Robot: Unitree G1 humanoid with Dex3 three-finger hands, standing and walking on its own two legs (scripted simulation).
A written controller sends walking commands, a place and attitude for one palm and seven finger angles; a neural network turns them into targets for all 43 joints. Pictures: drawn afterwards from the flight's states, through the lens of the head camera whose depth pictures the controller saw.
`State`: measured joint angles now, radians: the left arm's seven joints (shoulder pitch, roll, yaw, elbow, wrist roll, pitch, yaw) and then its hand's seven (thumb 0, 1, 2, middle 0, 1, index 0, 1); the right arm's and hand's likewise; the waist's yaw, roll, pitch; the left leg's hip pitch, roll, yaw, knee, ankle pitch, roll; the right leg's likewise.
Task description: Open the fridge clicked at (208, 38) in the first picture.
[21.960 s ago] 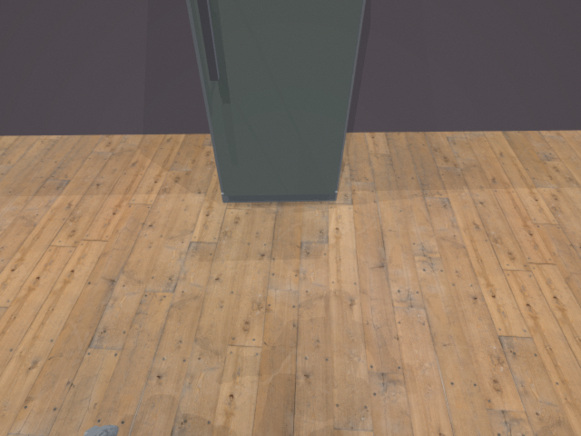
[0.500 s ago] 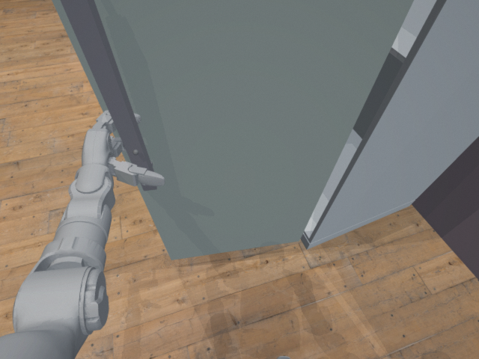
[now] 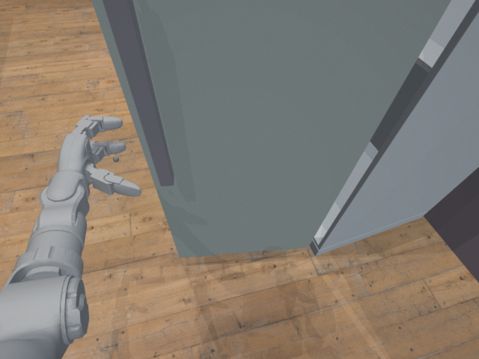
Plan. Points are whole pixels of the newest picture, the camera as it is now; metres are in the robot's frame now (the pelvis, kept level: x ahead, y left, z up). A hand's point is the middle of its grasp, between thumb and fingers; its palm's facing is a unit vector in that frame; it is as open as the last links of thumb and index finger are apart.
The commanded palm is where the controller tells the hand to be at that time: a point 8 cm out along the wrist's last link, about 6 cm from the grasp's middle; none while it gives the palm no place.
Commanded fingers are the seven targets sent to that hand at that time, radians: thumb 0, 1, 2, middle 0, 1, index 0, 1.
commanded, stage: slip the hand off the handle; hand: left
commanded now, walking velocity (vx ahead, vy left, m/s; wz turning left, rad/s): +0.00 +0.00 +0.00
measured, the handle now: (146, 91) +0.51 +0.17 +0.16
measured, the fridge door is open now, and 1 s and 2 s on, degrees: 76 76 76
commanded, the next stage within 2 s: draw the hand back to the body in 0.84 s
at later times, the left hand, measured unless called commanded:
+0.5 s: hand (109, 185) +0.38 +0.23 +0.06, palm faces +0.10 -0.99 -0.11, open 14.7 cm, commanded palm +0.34 +0.27 +0.08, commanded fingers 0.00 -0.55 0.20 -0.25 -1.15 -0.25 -1.15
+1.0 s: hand (108, 217) +0.32 +0.21 +0.07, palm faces +0.14 -0.99 -0.07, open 14.7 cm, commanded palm +0.28 +0.26 +0.09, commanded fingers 0.00 -0.55 0.20 -0.25 -1.15 -0.25 -1.15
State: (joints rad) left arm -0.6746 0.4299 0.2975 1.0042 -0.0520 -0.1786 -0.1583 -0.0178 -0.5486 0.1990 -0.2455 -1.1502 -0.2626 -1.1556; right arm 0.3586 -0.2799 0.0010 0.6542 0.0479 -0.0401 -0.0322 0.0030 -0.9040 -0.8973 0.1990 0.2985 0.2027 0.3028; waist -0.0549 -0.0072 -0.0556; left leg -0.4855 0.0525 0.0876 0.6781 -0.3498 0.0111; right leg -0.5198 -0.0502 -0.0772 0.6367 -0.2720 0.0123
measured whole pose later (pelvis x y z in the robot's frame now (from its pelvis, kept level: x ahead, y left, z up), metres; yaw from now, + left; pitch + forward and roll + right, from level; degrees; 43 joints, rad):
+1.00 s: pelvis +0.00 -0.01 +0.00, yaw +2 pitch +3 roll -1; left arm -0.18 0.29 0.19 0.39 -0.18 -0.04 -0.15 -0.02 -0.55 0.20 -0.25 -1.15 -0.26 -1.15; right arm 0.23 -0.26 0.04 0.59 0.05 -0.15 -0.07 0.01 -0.90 -0.90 0.20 0.30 0.20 0.30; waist 0.02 0.02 -0.04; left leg -0.39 0.05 0.05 0.68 -0.35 0.00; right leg -0.41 -0.05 -0.11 0.65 -0.29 0.00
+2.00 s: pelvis +0.01 +0.00 +0.02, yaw +2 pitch -5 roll +0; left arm 0.34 0.32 0.29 -0.26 -0.07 -0.05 0.10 -0.01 0.29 0.61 -0.22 -0.65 -0.23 -0.65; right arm 0.22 -0.22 0.04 0.65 -0.01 -0.15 -0.08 0.01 -0.90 -0.90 0.20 0.30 0.20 0.30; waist 0.08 0.05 0.01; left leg -0.07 0.02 0.07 0.42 -0.27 0.01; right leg -0.10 -0.06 -0.10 0.40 -0.21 0.02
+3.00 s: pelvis -0.02 +0.01 +0.02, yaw +1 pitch +0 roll +0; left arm 0.53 0.40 0.40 -0.47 -0.05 -0.15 0.12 0.01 0.89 0.90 -0.21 -0.30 -0.22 -0.30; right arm 0.19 -0.23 0.00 0.55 0.00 -0.04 -0.09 0.01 -0.90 -0.90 0.20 0.30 0.20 0.30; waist 0.02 0.01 0.01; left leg -0.26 0.02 0.07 0.52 -0.26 0.02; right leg -0.28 -0.07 -0.09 0.48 -0.18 0.03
